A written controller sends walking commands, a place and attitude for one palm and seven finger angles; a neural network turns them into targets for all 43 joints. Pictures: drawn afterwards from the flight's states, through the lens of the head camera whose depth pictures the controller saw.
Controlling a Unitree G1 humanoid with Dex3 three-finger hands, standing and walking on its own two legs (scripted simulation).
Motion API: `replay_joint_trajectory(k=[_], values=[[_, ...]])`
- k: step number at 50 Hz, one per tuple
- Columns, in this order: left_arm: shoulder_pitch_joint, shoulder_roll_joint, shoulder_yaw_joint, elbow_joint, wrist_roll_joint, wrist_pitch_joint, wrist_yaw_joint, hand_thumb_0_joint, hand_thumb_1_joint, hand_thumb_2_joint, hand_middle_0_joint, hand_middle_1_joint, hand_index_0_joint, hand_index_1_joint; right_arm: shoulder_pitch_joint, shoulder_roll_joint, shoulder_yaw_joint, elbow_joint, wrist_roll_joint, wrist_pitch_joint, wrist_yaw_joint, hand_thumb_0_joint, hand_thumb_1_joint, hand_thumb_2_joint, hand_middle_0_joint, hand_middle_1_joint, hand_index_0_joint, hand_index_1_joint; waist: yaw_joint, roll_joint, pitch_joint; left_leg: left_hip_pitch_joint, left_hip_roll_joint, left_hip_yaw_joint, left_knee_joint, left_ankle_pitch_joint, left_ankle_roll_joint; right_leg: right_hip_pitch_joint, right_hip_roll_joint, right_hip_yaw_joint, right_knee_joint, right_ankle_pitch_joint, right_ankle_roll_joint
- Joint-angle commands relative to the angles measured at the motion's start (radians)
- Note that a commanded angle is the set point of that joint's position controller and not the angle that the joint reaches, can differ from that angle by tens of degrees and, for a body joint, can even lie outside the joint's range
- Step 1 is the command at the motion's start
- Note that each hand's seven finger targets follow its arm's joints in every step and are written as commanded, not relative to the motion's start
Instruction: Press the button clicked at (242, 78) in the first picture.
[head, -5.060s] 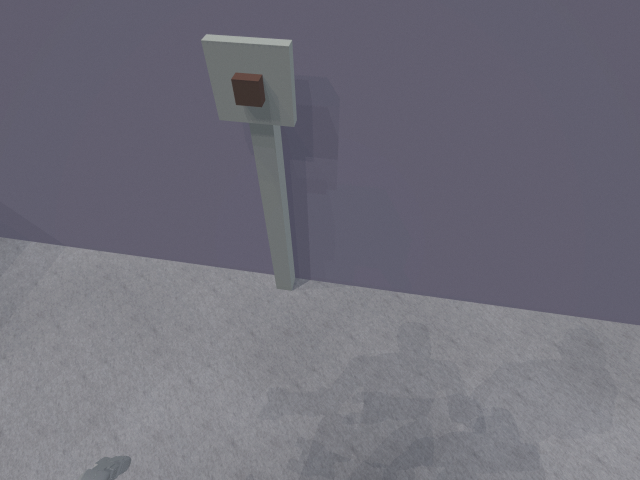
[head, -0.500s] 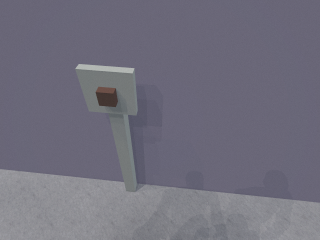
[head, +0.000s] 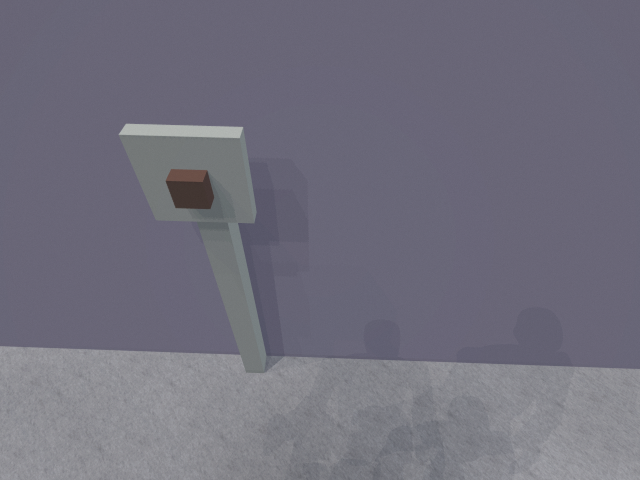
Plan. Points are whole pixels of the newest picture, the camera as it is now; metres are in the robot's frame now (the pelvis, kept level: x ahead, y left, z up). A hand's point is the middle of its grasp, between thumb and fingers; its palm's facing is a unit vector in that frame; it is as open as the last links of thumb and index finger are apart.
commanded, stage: come to a stop and stand still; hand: left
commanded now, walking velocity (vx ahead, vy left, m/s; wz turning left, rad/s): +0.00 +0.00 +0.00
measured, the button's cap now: (191, 188) +0.53 +0.24 +0.06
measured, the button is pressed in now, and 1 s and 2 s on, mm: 0 0 0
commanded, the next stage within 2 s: look again from close up in 0.54 s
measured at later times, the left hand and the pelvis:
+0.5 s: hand out of the picture -0.06 +0.18 -0.17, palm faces +0.03 -0.97 -0.24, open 7.3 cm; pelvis -0.04 -0.02 +0.00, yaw +1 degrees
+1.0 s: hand out of the picture +0.07 +0.24 -0.15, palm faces +0.04 -0.95 -0.30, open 7.3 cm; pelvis -0.03 +0.00 +0.00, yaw +2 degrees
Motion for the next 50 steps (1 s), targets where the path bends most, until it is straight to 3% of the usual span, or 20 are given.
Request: replay_joint_trajectory(k=[1, 6, 11, 20, 31, 32, 33, 34, 37, 39, 41, 42, 44, 50], values=[[0.063, 0.128, 0.020, -0.022, 0.001, -0.008, -0.002, 0.000, 0.900, 0.900, -0.200, -0.300, -0.200, -0.300, 0.021, -0.136, -0.021, -0.045, -0.002, -0.014, 0.008, 0.000, -0.900, -0.900, 0.200, 0.300, 0.200, 0.300, 0.016, -0.019, 0.006, -0.018, 0.104, -0.128, -0.139, 0.115, 0.002, -0.020, -0.045, 0.053, -0.105, 0.158, -0.061], [0.041, 0.155, 0.016, -0.017, 0.004, -0.013, -0.010, 0.000, 0.900, 0.900, -0.200, -0.300, -0.200, -0.300, 0.001, -0.161, -0.018, -0.045, -0.005, -0.004, 0.017, 0.000, -0.900, -0.900, 0.200, 0.300, 0.200, 0.300, 0.010, -0.031, 0.068, -0.045, 0.093, -0.142, -0.187, -0.079, -0.006, -0.088, -0.046, 0.083, -0.187, -0.041, -0.066], [0.048, 0.176, 0.020, -0.014, 0.004, -0.017, -0.015, 0.000, 0.900, 0.900, -0.200, -0.300, -0.200, -0.300, 0.013, -0.177, -0.018, -0.043, -0.009, -0.001, 0.021, 0.000, -0.900, -0.900, 0.200, 0.300, 0.200, 0.300, 0.006, -0.022, 0.050, -0.036, 0.087, -0.142, -0.184, -0.113, -0.009, -0.119, -0.050, 0.099, -0.230, -0.137, -0.067], [0.078, 0.194, 0.023, 0.006, 0.002, -0.022, -0.019, 0.000, 0.900, 0.900, -0.200, -0.300, -0.200, -0.300, 0.039, -0.200, -0.016, -0.033, -0.009, 0.001, 0.021, 0.000, -0.900, -0.900, 0.200, 0.300, 0.200, 0.300, 0.003, -0.022, 0.048, -0.037, 0.086, -0.140, -0.165, -0.113, -0.008, -0.147, -0.055, 0.114, -0.264, -0.203, -0.073], [0.098, 0.191, 0.019, 0.025, 0.000, -0.025, -0.020, 0.000, 0.900, 0.900, -0.200, -0.300, -0.200, -0.300, 0.047, -0.210, -0.012, -0.020, -0.007, -0.010, 0.018, 0.000, -0.900, -0.900, 0.200, 0.300, 0.200, 0.300, 0.014, -0.001, 0.036, -0.069, 0.104, -0.168, -0.193, -0.111, -0.004, -0.097, -0.050, 0.092, -0.221, -0.108, -0.076], [0.031, 0.290, 0.004, -0.047, 0.017, -0.024, -0.024, 0.000, 0.900, 0.900, -0.200, -0.300, -0.200, -0.300, -0.003, -0.284, -0.019, -0.138, -0.017, -0.002, 0.020, 0.000, -0.900, -0.900, 0.200, 0.300, 0.200, 0.300, -0.027, -0.025, 0.180, -0.107, 0.052, -0.120, -0.103, -0.019, -0.015, -0.164, -0.035, 0.032, -0.155, -0.054, -0.091], [0.061, 0.245, 0.030, -0.059, 0.006, -0.016, -0.017, 0.000, 0.900, 0.900, -0.200, -0.300, -0.200, -0.300, 0.026, -0.242, -0.021, -0.158, -0.026, -0.010, 0.016, 0.000, -0.900, -0.900, 0.200, 0.300, 0.200, 0.300, -0.001, -0.038, -0.023, -0.086, 0.082, -0.153, -0.057, -0.167, -0.004, -0.158, -0.069, 0.074, -0.145, -0.267, -0.085], [0.055, 0.254, 0.032, -0.079, 0.011, -0.014, -0.017, 0.000, 0.900, 0.900, -0.200, -0.300, -0.200, -0.300, 0.051, -0.237, -0.029, -0.169, -0.029, -0.006, 0.013, 0.000, -0.900, -0.900, 0.200, 0.300, 0.200, 0.300, -0.016, -0.053, -0.093, -0.073, 0.057, -0.140, -0.001, -0.138, 0.002, -0.147, -0.080, 0.099, -0.160, -0.265, -0.096], [-0.008, 0.273, 0.050, -0.131, 0.011, -0.005, -0.017, 0.000, 0.900, 0.900, -0.200, -0.300, -0.200, -0.300, 0.104, -0.219, -0.036, -0.189, -0.027, 0.003, 0.011, 0.000, -0.900, -0.900, 0.200, 0.300, 0.200, 0.300, -0.036, -0.118, -0.056, -0.072, 0.024, -0.107, 0.071, -0.117, -0.003, -0.218, -0.123, 0.135, -0.198, -0.321, -0.123], [-0.029, 0.277, 0.054, -0.147, 0.008, -0.008, -0.018, 0.000, 0.900, 0.900, -0.200, -0.300, -0.200, -0.300, 0.094, -0.246, -0.042, -0.200, -0.024, -0.012, 0.010, 0.000, -0.900, -0.900, 0.200, 0.300, 0.200, 0.300, -0.031, -0.022, 0.000, -0.098, 0.055, -0.155, -0.010, -0.110, 0.009, -0.231, -0.081, 0.094, -0.129, -0.255, -0.116], [-0.007, 0.263, 0.050, -0.148, 0.002, -0.012, -0.022, 0.000, 0.900, 0.900, -0.200, -0.300, -0.200, -0.300, 0.042, -0.293, -0.047, -0.217, -0.023, -0.025, 0.010, 0.000, -0.900, -0.900, 0.200, 0.300, 0.200, 0.300, 0.002, 0.105, 0.034, -0.186, 0.127, -0.275, -0.156, -0.196, 0.034, -0.160, -0.009, 0.025, -0.031, -0.136, -0.089], [0.004, 0.267, 0.049, -0.145, 0.003, -0.017, -0.025, 0.000, 0.900, 0.900, -0.200, -0.300, -0.200, -0.300, 0.013, -0.319, -0.049, -0.229, -0.021, -0.028, 0.011, 0.000, -0.900, -0.900, 0.200, 0.300, 0.200, 0.300, 0.021, 0.127, 0.028, -0.229, 0.146, -0.309, -0.195, -0.224, 0.044, -0.092, 0.002, 0.009, -0.012, -0.064, -0.083], [0.006, 0.277, 0.048, -0.133, 0.000, -0.027, -0.028, 0.000, 0.900, 0.900, -0.200, -0.300, -0.200, -0.300, -0.022, -0.325, -0.043, -0.231, -0.019, -0.039, 0.012, 0.000, -0.900, -0.900, 0.200, 0.300, 0.200, 0.300, 0.035, 0.076, -0.011, -0.204, 0.132, -0.283, -0.174, -0.113, 0.043, -0.023, -0.013, 0.021, -0.028, 0.032, -0.086], [-0.061, 0.312, 0.041, -0.134, -0.002, -0.030, -0.031, 0.000, 0.900, 0.900, -0.200, -0.300, -0.200, -0.300, -0.064, -0.344, -0.033, -0.213, -0.015, -0.046, 0.018, 0.000, -0.900, -0.900, 0.200, 0.300, 0.200, 0.300, 0.022, 0.032, -0.071, -0.088, 0.119, -0.221, -0.135, 0.139, 0.029, 0.014, -0.042, 0.026, -0.066, 0.124, -0.075]])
